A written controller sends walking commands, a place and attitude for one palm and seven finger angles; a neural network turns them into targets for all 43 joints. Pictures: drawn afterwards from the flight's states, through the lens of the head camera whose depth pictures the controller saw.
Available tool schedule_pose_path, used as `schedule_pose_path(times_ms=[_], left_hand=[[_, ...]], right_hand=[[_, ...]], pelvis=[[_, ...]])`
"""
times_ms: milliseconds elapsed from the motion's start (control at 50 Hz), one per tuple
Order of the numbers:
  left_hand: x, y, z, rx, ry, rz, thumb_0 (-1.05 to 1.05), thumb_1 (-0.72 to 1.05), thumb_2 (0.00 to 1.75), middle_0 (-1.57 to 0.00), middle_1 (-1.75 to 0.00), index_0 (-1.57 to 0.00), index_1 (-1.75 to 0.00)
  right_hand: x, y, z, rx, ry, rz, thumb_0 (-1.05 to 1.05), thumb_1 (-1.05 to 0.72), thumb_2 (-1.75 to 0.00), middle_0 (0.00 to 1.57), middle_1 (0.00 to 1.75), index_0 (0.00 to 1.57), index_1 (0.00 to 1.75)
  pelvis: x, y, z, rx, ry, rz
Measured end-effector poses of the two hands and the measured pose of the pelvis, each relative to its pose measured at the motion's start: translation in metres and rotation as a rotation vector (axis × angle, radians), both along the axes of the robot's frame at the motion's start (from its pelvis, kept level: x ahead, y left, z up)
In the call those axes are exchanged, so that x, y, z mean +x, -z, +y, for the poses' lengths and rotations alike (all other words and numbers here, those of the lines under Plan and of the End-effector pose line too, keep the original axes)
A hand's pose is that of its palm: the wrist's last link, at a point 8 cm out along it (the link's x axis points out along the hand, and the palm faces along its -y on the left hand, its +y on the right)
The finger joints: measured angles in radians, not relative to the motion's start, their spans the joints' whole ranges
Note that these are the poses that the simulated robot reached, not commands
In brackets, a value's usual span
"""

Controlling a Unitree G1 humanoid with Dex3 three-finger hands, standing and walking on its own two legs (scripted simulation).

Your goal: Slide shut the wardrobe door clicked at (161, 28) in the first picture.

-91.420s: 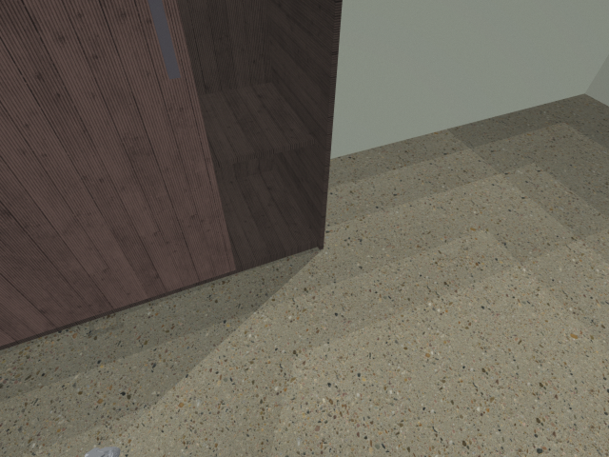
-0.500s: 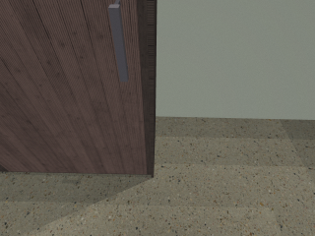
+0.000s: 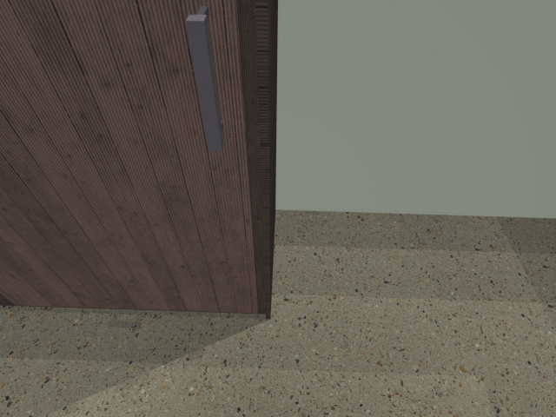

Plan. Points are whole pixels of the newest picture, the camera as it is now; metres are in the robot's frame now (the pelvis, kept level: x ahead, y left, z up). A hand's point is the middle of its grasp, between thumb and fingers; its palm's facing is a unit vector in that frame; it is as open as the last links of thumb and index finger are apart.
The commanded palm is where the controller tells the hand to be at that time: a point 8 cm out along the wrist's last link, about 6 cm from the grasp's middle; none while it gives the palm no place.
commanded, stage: shuffle to correct the standing spot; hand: left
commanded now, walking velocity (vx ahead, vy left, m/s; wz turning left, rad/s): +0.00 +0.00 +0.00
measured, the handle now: (210, 84) +0.55 +0.15 +0.20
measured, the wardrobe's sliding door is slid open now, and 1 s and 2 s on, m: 0.02 0.02 0.02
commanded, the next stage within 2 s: come to a stop and stand still in 0.34 s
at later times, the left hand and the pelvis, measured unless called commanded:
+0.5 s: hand out of the picture +0.04 +0.17 -0.18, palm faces +0.01 -0.99 -0.15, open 7.4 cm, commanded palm none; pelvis +0.06 +0.00 -0.01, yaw +0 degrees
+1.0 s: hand out of the picture +0.11 +0.19 -0.19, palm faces +0.12 -0.97 -0.19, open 7.3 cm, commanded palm none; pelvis +0.07 +0.00 -0.02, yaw +3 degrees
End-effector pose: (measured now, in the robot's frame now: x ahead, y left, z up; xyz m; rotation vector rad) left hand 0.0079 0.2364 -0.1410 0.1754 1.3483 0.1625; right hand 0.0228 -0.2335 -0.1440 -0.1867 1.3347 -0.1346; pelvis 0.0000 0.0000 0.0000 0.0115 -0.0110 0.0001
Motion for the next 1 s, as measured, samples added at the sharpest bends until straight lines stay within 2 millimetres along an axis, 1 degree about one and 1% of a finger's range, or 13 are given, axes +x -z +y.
schedule_pose_path(times_ms=[180,320,380,440,540,620,680,720,780,840,900,960,1000], left_hand=[[-0.007,0.006,-0.007,-0.016,-0.025,0.017,0.00,0.91,0.90,-0.20,-0.30,-0.19,-0.30],[-0.029,0.024,-0.014,-0.075,-0.082,0.108,0.00,0.91,0.90,-0.20,-0.30,-0.19,-0.30],[-0.030,0.026,-0.014,-0.091,-0.067,0.173,0.00,0.91,0.90,-0.20,-0.30,-0.19,-0.30],[-0.009,0.022,-0.013,-0.083,-0.035,0.185,0.00,0.91,0.90,-0.20,-0.30,-0.19,-0.30],[0.059,0.010,-0.016,-0.039,-0.008,0.073,0.01,0.92,0.90,-0.20,-0.30,-0.19,-0.30],[0.104,0.008,-0.016,0.031,-0.007,-0.034,0.02,0.95,0.90,-0.20,-0.30,-0.19,-0.30],[0.125,0.003,-0.021,0.049,-0.010,-0.087,0.01,0.94,0.90,-0.20,-0.30,-0.19,-0.30],[0.133,0.000,-0.025,0.049,-0.017,-0.113,0.01,0.93,0.90,-0.20,-0.30,-0.19,-0.30],[0.136,-0.001,-0.032,0.028,-0.030,-0.136,0.01,0.92,0.90,-0.20,-0.30,-0.19,-0.30],[0.132,-0.001,-0.028,0.019,-0.052,-0.150,0.00,0.94,0.90,-0.20,-0.30,-0.20,-0.30],[0.121,0.004,-0.019,0.002,-0.060,-0.146,0.00,0.93,0.90,-0.20,-0.30,-0.20,-0.30],[0.106,0.017,-0.006,-0.017,-0.076,-0.127,0.00,0.92,0.90,-0.20,-0.30,-0.20,-0.30],[0.094,0.021,0.000,-0.024,-0.089,-0.103,0.00,0.92,0.90,-0.20,-0.30,-0.20,-0.30]], right_hand=[[0.000,0.004,0.003,0.011,-0.007,0.015,0.01,-0.91,-0.90,0.20,0.30,0.20,0.30],[-0.002,0.008,0.019,0.011,0.013,0.069,0.01,-0.91,-0.90,0.20,0.30,0.20,0.30],[-0.003,0.009,0.028,0.011,0.048,0.062,0.01,-0.91,-0.90,0.20,0.30,0.20,0.30],[-0.017,0.007,0.035,0.024,0.090,0.096,0.01,-0.91,-0.90,0.20,0.30,0.20,0.30],[-0.044,0.003,0.039,0.072,0.116,0.241,0.00,-0.91,-0.90,0.20,0.30,0.20,0.30],[-0.047,0.015,0.026,0.106,0.124,0.327,0.01,-0.91,-0.90,0.20,0.30,0.20,0.30],[-0.027,0.019,0.010,0.092,0.119,0.322,0.01,-0.91,-0.90,0.20,0.30,0.20,0.30],[-0.005,0.019,-0.001,0.069,0.102,0.280,0.01,-0.91,-0.90,0.20,0.30,0.20,0.30],[0.037,0.016,-0.014,0.038,0.062,0.182,0.01,-0.91,-0.90,0.20,0.30,0.20,0.30],[0.079,0.009,-0.020,0.010,0.018,0.064,0.01,-0.91,-0.90,0.20,0.30,0.19,0.30],[0.115,-0.001,-0.018,-0.016,-0.020,-0.056,0.01,-0.91,-0.90,0.20,0.30,0.19,0.30],[0.136,-0.007,-0.009,-0.040,-0.048,-0.165,0.01,-0.91,-0.90,0.20,0.30,0.19,0.30],[0.138,-0.010,-0.001,-0.044,-0.062,-0.191,0.00,-0.92,-0.90,0.20,0.30,0.19,0.30]], pelvis=[[0.007,0.004,-0.002,-0.005,-0.007,-0.003],[0.032,0.013,0.007,-0.017,-0.012,-0.002],[0.043,0.015,0.011,-0.005,0.010,0.003],[0.051,0.012,0.009,-0.004,0.015,0.008],[0.068,0.007,-0.003,-0.001,0.000,0.017],[0.086,0.017,-0.020,0.016,-0.015,0.007],[0.092,0.016,-0.027,0.005,-0.045,0.002],[0.091,0.013,-0.029,0.012,-0.056,0.002],[0.087,0.009,-0.028,0.017,-0.061,0.005],[0.081,0.007,-0.024,0.016,-0.061,0.009],[0.074,0.007,-0.017,0.010,-0.059,0.008],[0.069,0.015,-0.005,-0.014,-0.057,0.005],[0.066,0.016,-0.001,-0.008,-0.055,-0.004]])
